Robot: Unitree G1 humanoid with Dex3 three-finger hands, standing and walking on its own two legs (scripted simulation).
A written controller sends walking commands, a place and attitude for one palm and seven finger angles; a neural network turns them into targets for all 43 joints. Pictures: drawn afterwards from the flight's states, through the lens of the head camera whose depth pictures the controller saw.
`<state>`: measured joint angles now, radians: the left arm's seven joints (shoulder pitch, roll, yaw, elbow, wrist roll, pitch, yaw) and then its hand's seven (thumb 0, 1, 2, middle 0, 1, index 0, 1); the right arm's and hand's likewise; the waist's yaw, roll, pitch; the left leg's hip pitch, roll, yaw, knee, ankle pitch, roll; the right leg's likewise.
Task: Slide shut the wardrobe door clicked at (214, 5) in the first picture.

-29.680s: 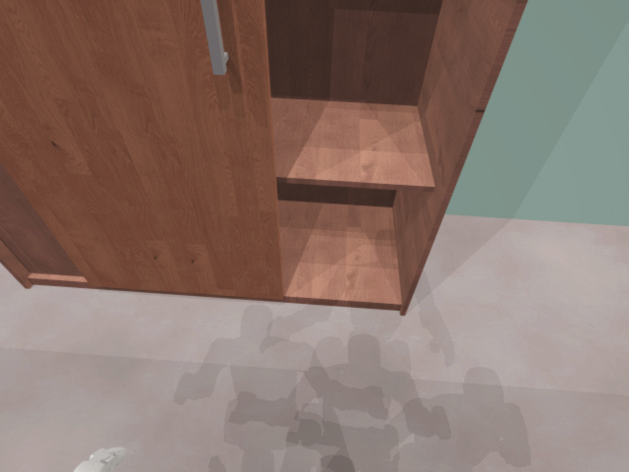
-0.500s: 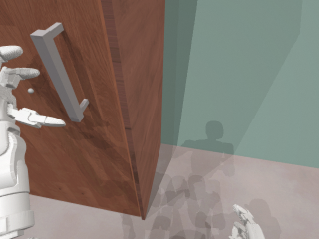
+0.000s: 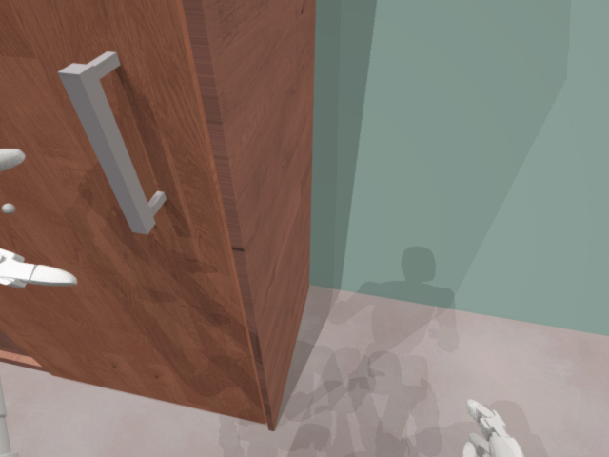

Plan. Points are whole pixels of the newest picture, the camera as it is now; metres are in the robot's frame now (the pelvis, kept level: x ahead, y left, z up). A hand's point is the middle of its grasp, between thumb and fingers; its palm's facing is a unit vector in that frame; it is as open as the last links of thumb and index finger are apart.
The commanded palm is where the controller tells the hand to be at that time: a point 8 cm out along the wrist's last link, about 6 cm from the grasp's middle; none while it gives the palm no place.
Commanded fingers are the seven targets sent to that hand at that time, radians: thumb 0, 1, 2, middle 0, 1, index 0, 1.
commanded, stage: slip the hand off the handle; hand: left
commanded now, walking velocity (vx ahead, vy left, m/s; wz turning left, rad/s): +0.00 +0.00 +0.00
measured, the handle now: (126, 151) +0.35 +0.25 +0.25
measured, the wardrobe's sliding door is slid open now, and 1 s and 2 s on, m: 0.00 0.00 0.00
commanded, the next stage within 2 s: draw the hand back to the body in 0.32 s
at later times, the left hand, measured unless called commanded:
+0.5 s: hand out of the picture +0.18 +0.33 +0.24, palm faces +0.42 -0.90 -0.12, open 14.7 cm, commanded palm +0.15 +0.36 +0.23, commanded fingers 0.00 -0.55 0.20 -0.25 -1.15 -0.25 -1.15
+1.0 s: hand (24, 291) +0.20 +0.30 +0.19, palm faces +0.21 -0.95 -0.22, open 14.4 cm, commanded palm +0.14 +0.34 +0.21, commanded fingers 0.00 -0.22 0.36 -0.24 -0.96 -0.24 -0.96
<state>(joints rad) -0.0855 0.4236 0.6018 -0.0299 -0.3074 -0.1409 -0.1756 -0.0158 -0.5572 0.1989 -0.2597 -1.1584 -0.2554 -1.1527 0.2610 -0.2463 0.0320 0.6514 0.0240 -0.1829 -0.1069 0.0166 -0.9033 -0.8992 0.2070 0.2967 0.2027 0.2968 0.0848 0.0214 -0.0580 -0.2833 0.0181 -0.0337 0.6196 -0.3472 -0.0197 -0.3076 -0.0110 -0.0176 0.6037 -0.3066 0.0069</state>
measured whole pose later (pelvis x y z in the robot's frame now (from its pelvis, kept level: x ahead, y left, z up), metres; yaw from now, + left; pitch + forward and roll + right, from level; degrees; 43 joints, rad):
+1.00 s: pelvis +0.00 +0.01 +0.01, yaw +0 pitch -4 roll -1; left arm 0.19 0.47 0.50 -0.28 -0.31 0.28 -0.33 -0.02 -0.49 0.23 -0.25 -1.11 -0.25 -1.11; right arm 0.23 -0.26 0.08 0.57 0.05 -0.27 -0.07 0.02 -0.90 -0.90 0.21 0.30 0.20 0.30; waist 0.10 0.05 -0.05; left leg -0.18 0.02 -0.04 0.58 -0.33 0.00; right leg -0.18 -0.01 -0.02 0.52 -0.27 0.02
